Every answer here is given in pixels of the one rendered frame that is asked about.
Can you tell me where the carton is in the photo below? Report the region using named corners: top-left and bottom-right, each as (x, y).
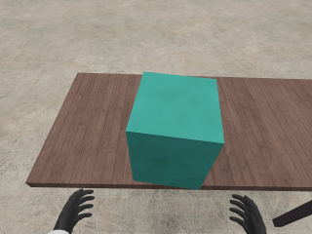
top-left (125, 71), bottom-right (224, 190)

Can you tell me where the right robot hand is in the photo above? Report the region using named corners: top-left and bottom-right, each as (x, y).
top-left (229, 194), bottom-right (267, 234)

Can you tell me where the left robot hand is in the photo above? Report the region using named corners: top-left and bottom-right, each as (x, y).
top-left (53, 188), bottom-right (95, 234)

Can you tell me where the table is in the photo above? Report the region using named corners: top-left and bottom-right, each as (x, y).
top-left (25, 72), bottom-right (312, 227)

